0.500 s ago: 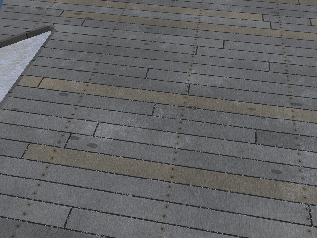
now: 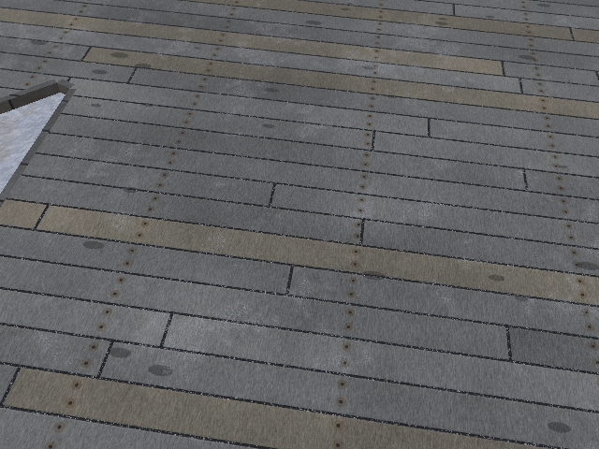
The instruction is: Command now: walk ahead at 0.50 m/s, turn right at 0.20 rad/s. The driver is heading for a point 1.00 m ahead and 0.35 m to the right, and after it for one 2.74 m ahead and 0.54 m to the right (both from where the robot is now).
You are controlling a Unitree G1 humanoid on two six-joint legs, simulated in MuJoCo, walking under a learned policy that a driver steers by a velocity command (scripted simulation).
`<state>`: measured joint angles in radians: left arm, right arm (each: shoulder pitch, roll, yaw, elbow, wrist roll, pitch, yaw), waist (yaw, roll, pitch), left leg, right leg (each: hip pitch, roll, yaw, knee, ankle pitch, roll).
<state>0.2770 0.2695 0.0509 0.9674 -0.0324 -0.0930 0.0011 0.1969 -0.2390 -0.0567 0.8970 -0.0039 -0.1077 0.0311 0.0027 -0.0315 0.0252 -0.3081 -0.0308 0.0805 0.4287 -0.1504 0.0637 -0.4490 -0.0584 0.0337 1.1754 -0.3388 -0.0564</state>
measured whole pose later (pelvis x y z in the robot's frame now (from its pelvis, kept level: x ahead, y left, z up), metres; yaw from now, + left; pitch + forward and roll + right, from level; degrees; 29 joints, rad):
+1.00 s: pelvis +0.57 -0.12 -0.01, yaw -30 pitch +2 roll +1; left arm 0.35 0.27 0.06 0.79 -0.03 -0.05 0.01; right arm 0.12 -0.26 -0.06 0.75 0.00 -0.13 0.03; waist 0.03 -0.02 0.00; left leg -0.40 -0.05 0.01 0.52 -0.16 0.03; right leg -0.31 0.08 0.15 1.11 -0.47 -0.05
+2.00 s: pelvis +0.92 -0.37 -0.01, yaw -18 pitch +3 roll -1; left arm 0.14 0.30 0.06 0.76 0.00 -0.02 0.02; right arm 0.15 -0.30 -0.07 0.64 0.00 -0.01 0.02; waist -0.01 -0.01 0.06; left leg -0.47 -0.05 -0.01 0.53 -0.12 0.07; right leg -0.46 0.01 0.01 1.19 -0.53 0.03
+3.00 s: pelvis +1.01 -0.39 +0.01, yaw +9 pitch +2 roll +0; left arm 0.17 0.32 0.08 0.77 -0.01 -0.06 -0.03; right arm 0.40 -0.25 -0.05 0.71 0.00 -0.05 0.00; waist -0.04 -0.04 -0.01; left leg -0.01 -0.03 -0.01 0.24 -0.26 0.04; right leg -0.66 -0.09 0.01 0.82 -0.04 0.03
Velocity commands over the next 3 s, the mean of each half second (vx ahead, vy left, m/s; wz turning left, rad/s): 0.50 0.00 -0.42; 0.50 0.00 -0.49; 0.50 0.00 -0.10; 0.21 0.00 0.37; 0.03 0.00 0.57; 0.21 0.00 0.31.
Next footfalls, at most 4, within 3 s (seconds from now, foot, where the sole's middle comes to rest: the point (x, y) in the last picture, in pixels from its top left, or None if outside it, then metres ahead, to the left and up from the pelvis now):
0.42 right None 0.38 -0.17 -0.78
0.90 left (340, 349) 0.72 -0.08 -0.78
1.40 right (478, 320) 0.80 -0.44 -0.78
1.88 left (424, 234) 1.08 -0.34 -0.78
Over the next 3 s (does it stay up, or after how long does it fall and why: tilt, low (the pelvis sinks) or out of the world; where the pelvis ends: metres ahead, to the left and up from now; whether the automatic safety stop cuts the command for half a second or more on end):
stays up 1.01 -0.39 0.01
